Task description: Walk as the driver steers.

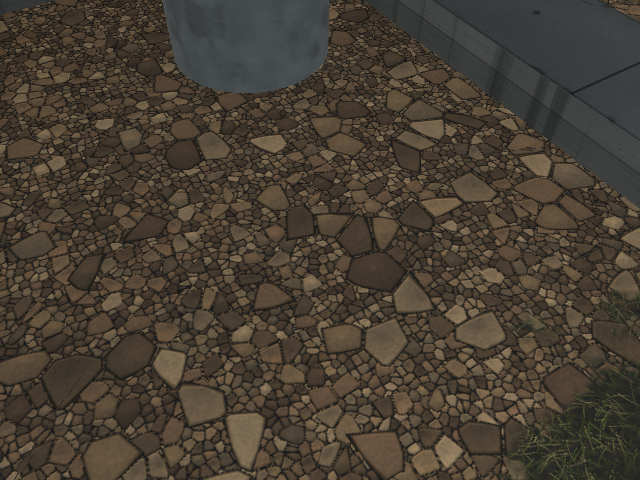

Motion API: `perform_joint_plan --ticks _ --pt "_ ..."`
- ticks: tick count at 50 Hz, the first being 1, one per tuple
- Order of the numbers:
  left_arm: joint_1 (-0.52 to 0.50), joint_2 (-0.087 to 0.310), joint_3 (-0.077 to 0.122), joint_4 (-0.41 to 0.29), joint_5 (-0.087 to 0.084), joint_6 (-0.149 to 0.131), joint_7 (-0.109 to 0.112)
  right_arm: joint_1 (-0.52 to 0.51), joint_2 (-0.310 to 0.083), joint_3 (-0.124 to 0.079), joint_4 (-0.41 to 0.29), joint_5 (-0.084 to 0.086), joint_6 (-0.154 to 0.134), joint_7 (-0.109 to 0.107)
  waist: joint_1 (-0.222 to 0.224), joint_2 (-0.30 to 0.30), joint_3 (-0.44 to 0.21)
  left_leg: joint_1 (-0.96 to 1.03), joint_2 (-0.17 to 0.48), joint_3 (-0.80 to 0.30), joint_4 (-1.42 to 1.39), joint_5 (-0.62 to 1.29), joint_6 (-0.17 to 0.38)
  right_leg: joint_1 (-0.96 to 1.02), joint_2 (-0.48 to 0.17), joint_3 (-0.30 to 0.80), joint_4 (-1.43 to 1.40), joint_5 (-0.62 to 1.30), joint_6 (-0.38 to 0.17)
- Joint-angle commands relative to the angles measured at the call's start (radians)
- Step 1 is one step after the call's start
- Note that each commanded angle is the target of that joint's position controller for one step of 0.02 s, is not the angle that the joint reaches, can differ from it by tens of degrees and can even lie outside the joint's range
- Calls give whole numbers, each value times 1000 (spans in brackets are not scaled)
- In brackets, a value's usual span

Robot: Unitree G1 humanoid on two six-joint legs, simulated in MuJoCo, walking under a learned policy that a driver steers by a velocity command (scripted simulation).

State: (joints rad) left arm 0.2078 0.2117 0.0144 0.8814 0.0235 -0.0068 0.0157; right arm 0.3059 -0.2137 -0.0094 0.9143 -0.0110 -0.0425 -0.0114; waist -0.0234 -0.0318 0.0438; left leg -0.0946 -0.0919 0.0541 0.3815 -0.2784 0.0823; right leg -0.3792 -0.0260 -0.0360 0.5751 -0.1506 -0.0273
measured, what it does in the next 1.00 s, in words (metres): walks ahead: right foot, then right foot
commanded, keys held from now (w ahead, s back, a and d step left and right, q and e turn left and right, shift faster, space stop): no key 0.06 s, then w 0.94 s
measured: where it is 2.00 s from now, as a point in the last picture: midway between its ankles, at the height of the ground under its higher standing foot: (352, 316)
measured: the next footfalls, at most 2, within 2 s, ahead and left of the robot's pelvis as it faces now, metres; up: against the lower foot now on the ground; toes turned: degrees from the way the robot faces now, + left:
right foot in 0.02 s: +0.11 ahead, -0.10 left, +0.00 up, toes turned -2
right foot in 0.62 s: +0.32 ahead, -0.13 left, +0.00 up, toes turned -4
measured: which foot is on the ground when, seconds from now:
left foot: down 0.00-0.64, up 0.66-1.00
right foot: up 0.00-0.00, down 0.02-0.26, up 0.28-0.60, down 0.62-1.00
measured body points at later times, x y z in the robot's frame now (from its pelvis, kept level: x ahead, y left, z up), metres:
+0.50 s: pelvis +0.12 -0.01 +0.00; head +0.13 -0.01 +0.45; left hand +0.27 +0.23 -0.12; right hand +0.01 -0.26 -0.13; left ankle +0.00 +0.08 -0.74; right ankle +0.21 -0.13 -0.70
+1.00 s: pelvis +0.36 -0.05 +0.01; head +0.38 -0.05 +0.46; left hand +0.30 +0.19 -0.14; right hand +0.50 -0.28 -0.12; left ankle +0.52 +0.09 -0.69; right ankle +0.28 -0.13 -0.74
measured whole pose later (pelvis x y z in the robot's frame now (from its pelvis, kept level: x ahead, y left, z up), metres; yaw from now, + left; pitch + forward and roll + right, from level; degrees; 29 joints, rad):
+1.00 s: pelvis +0.36 -0.05 +0.01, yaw +0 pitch +0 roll -2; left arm 0.44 0.18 0.04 1.05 0.01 -0.09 0.00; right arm 0.09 -0.21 -0.04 0.94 -0.03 -0.03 0.04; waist 0.04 0.03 0.04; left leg -0.60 0.10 0.03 0.70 -0.05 0.02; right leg 0.03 0.08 -0.09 0.20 -0.23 -0.07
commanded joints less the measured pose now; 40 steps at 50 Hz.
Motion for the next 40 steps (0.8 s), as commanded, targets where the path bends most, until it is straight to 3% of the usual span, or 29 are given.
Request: perform_joint_plan --ticks 1,2,3,4,6,8,10,12,13,14,15,16,19,23,26,28,29,30,31,32,33,34,35,36,38,40 --pt "137 115 24 13 6 -30 18 13 -104 -17 -25 3 -7 -13 50 16 -78 -96 224 -128 75 485 26 306 -87 99 -191 363 -33" --pt "144 180 35 17 1 -34 21 127 -76 -13 -8 -2 -7 -14 -20 -91 -115 -140 152 -94 106 151 1 392 -214 205 -133 670 -90" --pt "113 147 28 20 -17 -25 18 179 -56 -9 44 6 13 -22 -7 -136 -137 -112 91 -57 120 -85 -15 339 -277 270 -146 664 -190" --pt "111 128 27 25 -16 -17 9 153 -79 -12 51 -1 26 -26 3 -130 -119 -109 69 -44 123 -166 -10 301 -258 304 -193 399 -198" --pt "125 164 46 38 -13 2 -3 69 -104 -24 38 -15 31 -10 32 -138 -39 -196 39 -12 175 -228 9 255 -225 357 -308 -186 -189" --pt "116 167 54 48 -13 12 -3 35 -75 -21 32 -17 28 7 28 -137 35 -188 50 -10 192 -195 24 153 -232 399 -422 -515 -183" --pt "42 158 59 38 -21 9 -8 90 -42 -15 61 -18 14 12 -18 -98 35 -74 64 -13 136 -127 40 63 -208 354 -444 -512 -158" --pt "-39 141 61 19 -29 2 -14 168 -50 -20 103 -19 1 7 -65 -36 27 82 79 -46 5 -104 61 -49 -135 242 -365 -470 -111" --pt "-101 106 53 -9 -33 -4 -18 224 -90 -29 116 -22 -7 -1 -96 69 37 142 183 -215 -124 -242 93 -155 -64 149 -215 -424 -73" --pt "-162 56 40 -45 -31 -16 -25 273 -161 -51 135 -9 -14 -10 -109 219 80 186 344 -476 -289 -433 144 -288 55 0 20 -291 -28" --pt "-185 92 47 -55 -5 -23 -26 238 -181 -61 134 -14 -14 -15 -95 200 162 170 440 -549 -335 -375 178 -373 40 -7 139 -250 -31" --pt "-157 113 55 -44 1 -30 -28 202 -154 -57 129 -16 -17 -18 -59 130 161 170 427 -504 -320 -279 179 -388 8 31 201 -226 -35" --pt "-101 98 57 -14 9 -43 -45 165 -109 -48 132 -8 -36 -16 -12 109 89 229 341 -324 -292 25 137 -356 -20 19 260 -147 -15" --pt "-203 55 41 -54 5 -36 -54 205 -100 -41 164 -9 -46 -10 -30 134 87 162 295 -195 -246 303 118 -279 -12 -39 179 -64 6" --pt "-258 61 36 -83 -2 -33 -52 218 -126 -45 177 -15 -46 -7 -40 160 97 117 302 -164 -218 403 107 -182 2 -65 78 -44 -15" --pt "-215 79 42 -78 -5 -34 -44 195 -143 -48 178 -12 -46 -5 -9 163 81 84 313 -141 -162 548 89 -55 29 -84 30 -45 -44" --pt "-147 90 50 -58 -4 -36 -37 178 -152 -49 178 -8 -47 -5 28 154 52 67 308 -120 -84 684 75 52 54 -95 1 -39 -61" --pt "-14 107 63 -11 0 -42 -29 160 -155 -49 178 -2 -45 -4 91 115 -9 36 275 -77 75 778 55 216 80 -103 -58 -11 -81" --pt "150 151 82 43 12 -52 -18 154 -145 -44 171 0 -45 -2 153 76 -100 -85 230 -42 286 692 32 441 38 -47 -74 -39 -110" --pt "316 263 109 65 33 -59 -9 182 -65 -24 129 18 -45 5 190 -108 -236 -344 127 23 651 273 -13 685 -259 352 -166 -265 -191" --pt "303 288 111 75 8 -48 -18 195 -75 -37 125 10 -45 7 155 -175 -285 -472 20 -67 882 -226 -6 649 -397 734 -359 -318 -267" --pt "167 250 101 55 -14 -44 -21 133 -106 -49 108 -6 -39 9 93 -86 -131 -533 98 -119 945 -165 13 505 -370 627 -363 -389 -259" --pt "70 168 80 33 -17 -49 -26 74 -96 -47 93 -10 -42 17 69 -16 -31 -535 142 -110 907 -78 18 367 -325 500 -386 -351 -242" --pt "27 121 65 34 -13 -56 -28 64 -71 -46 92 -8 -41 21 34 -7 19 -496 173 -103 835 -32 18 270 -271 398 -417 -270 -206" --pt "31 76 49 57 -10 -72 -23 93 -45 -45 102 -27 -20 29 -10 -35 25 -403 195 -94 756 -6 -1 176 -207 266 -439 -111 -174" --pt "92 87 49 84 -8 -86 -19 68 -40 -47 89 -28 -7 36 -16 -32 22 -412 194 -71 713 28 -15 175 -195 211 -450 -7 -189"
Velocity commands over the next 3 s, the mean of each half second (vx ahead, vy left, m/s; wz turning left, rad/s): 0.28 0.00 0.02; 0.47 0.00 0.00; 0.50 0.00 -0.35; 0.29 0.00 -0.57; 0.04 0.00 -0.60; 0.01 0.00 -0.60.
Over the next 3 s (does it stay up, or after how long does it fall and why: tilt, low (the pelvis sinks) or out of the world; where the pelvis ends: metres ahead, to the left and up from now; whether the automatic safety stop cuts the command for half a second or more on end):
stays up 0.85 -0.10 0.00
